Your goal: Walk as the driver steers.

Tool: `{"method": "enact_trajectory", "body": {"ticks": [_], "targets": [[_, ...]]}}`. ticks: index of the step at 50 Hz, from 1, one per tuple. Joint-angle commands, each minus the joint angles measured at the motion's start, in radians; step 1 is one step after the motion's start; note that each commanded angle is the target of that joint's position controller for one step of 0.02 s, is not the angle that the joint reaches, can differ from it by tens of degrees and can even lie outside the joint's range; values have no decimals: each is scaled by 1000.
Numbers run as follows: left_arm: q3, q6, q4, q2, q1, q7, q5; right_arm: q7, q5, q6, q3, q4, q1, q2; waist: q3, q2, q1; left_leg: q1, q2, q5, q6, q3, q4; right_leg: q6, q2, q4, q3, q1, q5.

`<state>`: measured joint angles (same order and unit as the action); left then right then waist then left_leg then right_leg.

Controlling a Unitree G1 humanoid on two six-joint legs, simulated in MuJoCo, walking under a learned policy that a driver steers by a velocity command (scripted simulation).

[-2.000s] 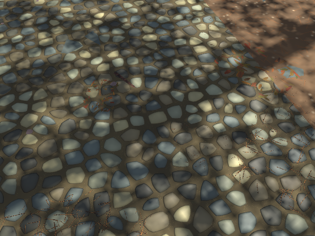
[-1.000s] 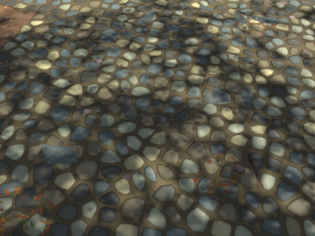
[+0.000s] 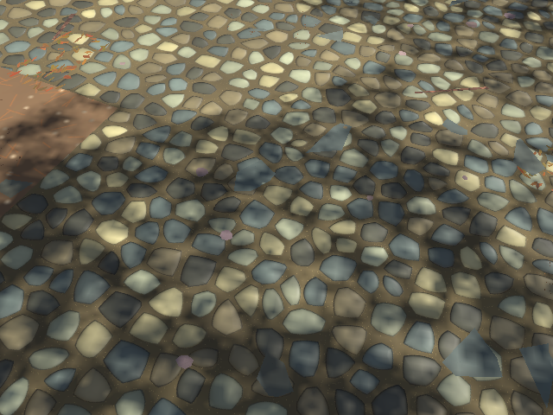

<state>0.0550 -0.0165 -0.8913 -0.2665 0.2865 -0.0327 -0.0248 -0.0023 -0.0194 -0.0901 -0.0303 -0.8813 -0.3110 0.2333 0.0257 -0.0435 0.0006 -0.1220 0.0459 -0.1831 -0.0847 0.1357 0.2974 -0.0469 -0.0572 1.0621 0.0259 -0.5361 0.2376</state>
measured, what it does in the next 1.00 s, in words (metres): walks ahead, turning right: right foot, then left foot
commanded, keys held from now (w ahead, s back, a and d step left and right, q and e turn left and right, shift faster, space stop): w+e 1.00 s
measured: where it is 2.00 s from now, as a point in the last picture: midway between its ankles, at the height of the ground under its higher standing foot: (436, 284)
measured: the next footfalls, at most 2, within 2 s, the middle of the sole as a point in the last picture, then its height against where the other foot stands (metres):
right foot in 0.32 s outside the picture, level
left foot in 0.84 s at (301, 354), level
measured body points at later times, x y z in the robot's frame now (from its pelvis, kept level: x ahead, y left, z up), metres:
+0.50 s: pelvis +0.26 -0.06 -0.01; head +0.29 -0.08 +0.44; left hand +0.41 +0.18 -0.14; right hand +0.28 -0.34 -0.14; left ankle +0.27 +0.10 -0.66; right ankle +0.27 -0.10 -0.75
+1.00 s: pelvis +0.54 -0.11 -0.01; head +0.57 -0.11 +0.44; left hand +0.75 +0.10 -0.14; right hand +0.50 -0.40 -0.11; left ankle +0.62 -0.05 -0.75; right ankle +0.41 -0.16 -0.66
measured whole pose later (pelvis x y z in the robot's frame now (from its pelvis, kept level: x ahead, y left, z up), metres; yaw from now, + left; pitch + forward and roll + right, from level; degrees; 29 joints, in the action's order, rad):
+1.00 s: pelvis +0.54 -0.11 -0.01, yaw -35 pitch +0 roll +1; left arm 0.07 -0.02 -0.82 -0.32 0.30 -0.02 -0.03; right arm -0.01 -0.03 -0.07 -0.03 -0.76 -0.19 0.25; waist 0.04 -0.05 -0.03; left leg -0.28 0.01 -0.18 -0.03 0.08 0.45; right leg -0.07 0.04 1.14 0.04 -0.41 0.35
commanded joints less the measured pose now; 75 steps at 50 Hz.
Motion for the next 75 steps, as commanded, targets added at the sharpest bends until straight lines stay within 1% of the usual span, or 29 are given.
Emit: {"method": "enact_trajectory", "body": {"ticks": [1,10,13,15,16,17,18,19,21,22,24,27,37,41,42,43,44,46,48,53,62,65,67,68,69,70,71,73,75], "targets": [[10,8,49,-32,-14,-11,-3,-6,5,-24,-25,26,-27,107,34,102,-8,39,-278,214,-68,-145,-189,16,-36,-11,16,-137,-107],[-17,-1,157,-2,-285,-31,-8,-23,-1,-10,-26,-51,-139,117,86,101,49,183,-288,486,-37,41,-122,-30,6,-392,-135,-114,-210],[-8,1,155,-23,-237,-24,-12,-34,-5,4,-33,-59,-123,151,37,133,10,254,-303,880,-22,91,41,-92,80,-430,-190,3,-75],[13,-5,113,-59,-80,-14,-14,-37,-8,22,-42,-56,-108,182,-60,145,-60,239,-309,1002,-22,106,312,-146,146,-467,-197,189,18],[35,-14,66,-96,74,-4,-24,-33,-4,27,-44,-44,-90,187,-140,104,-135,121,-290,840,-1,119,547,-185,147,-555,-147,407,-8],[71,-11,50,-208,175,14,-32,-23,8,21,-29,2,-103,125,-241,-39,-156,-183,-217,358,39,126,893,-276,-91,-591,187,688,102],[87,-1,70,-274,120,14,-3,-6,10,10,-30,68,-72,101,-300,-178,-97,-527,8,-357,82,-29,1178,-414,-294,-745,722,849,11],[82,8,67,-246,103,19,18,-1,-3,-1,-35,89,42,141,-203,-10,-119,-633,-67,-266,71,-177,1173,-382,-267,-778,608,790,-29],[57,2,65,-148,9,29,18,1,8,-17,-29,86,39,123,-18,85,-29,-566,-142,-140,70,-170,989,-294,-193,-816,393,527,-199],[49,-5,65,-124,-20,33,24,0,-10,-2,-29,86,31,118,6,84,4,-507,-158,-135,84,-174,926,-268,-144,-826,323,445,-282],[41,-26,70,-111,-27,31,28,6,-32,36,-26,82,2,101,-18,57,31,-432,-160,-128,110,-164,860,-255,-91,-836,253,382,-378],[50,-41,60,-150,24,28,27,13,-30,58,-23,117,75,87,-6,30,20,-469,-158,-49,140,-138,741,-242,-52,-857,223,351,-386],[55,-31,51,-170,180,41,10,25,-9,38,-6,239,393,103,14,-27,-98,-519,-81,138,126,-147,337,-180,-60,-760,313,538,-474],[62,-40,85,-206,81,43,7,7,-5,16,-30,179,148,170,-67,-22,37,-110,-17,33,66,-143,190,-105,-28,-547,329,444,-630],[55,-49,90,-181,74,32,17,-7,-17,2,-44,152,9,211,-157,46,106,105,-95,10,31,-210,143,-79,43,-334,273,356,-547],[29,-56,127,-82,118,28,42,-25,-43,2,-62,160,-121,297,-317,193,127,360,-374,-218,-29,-522,97,-47,133,-30,166,168,-152],[27,-50,155,-89,188,29,35,-21,-33,19,-73,160,-63,330,-352,382,45,393,-510,-263,-122,-939,-38,-41,212,135,91,-49,325],[32,-26,110,-139,107,25,0,-11,-14,29,-38,184,66,149,-88,81,25,132,-422,-312,-107,-676,-44,-39,79,190,87,-96,162],[30,-11,124,-109,64,7,-11,-12,-14,21,-25,162,79,115,-9,131,0,4,-334,-90,-61,-440,-89,-22,26,104,69,-54,104],[19,20,167,-81,-24,-22,-11,2,3,-16,-36,117,21,133,-6,139,-8,9,-316,170,-75,-226,-143,6,0,72,41,-116,-9],[-14,9,263,-35,-298,-49,-13,0,-1,-7,-46,49,-79,161,59,129,49,68,-299,303,-44,-1,-146,-13,9,-373,-82,-50,-174],[-11,4,262,-48,-297,-36,-25,-3,-1,13,-48,13,-124,186,51,137,41,157,-324,544,-38,22,-53,-60,59,-459,-120,26,-47],[3,-11,210,-68,-140,-21,-34,-5,1,28,-46,-3,-127,204,-45,134,-37,167,-314,800,-23,64,190,-104,128,-543,-139,239,-12],[18,-23,151,-97,25,-10,-44,-6,6,31,-38,3,-123,188,-145,96,-106,57,-283,700,-4,90,398,-129,121,-584,-105,480,-49],[45,-26,133,-199,155,8,-59,5,28,26,-13,61,-142,105,-301,-73,-143,-265,-210,286,39,105,736,-214,-156,-609,259,818,86],[61,-16,130,-266,168,17,-14,11,21,26,-22,85,-146,113,-384,-183,-112,-479,-49,-353,67,3,1009,-301,-359,-746,676,896,-57],[59,-11,128,-244,125,26,6,7,10,31,-40,95,-46,171,-277,-45,-119,-563,-95,-285,58,-125,1054,-288,-316,-732,527,827,-205],[28,-26,109,-134,31,31,6,14,18,19,-24,87,-19,118,-81,7,-42,-521,-161,-179,44,-145,911,-215,-215,-772,282,577,-351],[9,-41,101,-81,-25,30,10,21,-12,47,-24,53,-77,105,-42,-15,21,-410,-173,-143,57,-145,824,-171,-148,-833,180,439,-353]]}}
Velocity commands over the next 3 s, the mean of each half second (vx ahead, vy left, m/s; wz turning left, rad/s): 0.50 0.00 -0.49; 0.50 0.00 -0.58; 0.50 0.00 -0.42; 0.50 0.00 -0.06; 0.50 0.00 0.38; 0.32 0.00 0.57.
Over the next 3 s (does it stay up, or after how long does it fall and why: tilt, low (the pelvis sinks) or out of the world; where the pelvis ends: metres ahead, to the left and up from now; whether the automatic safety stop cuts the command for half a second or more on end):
stays up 1.26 -0.77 -0.03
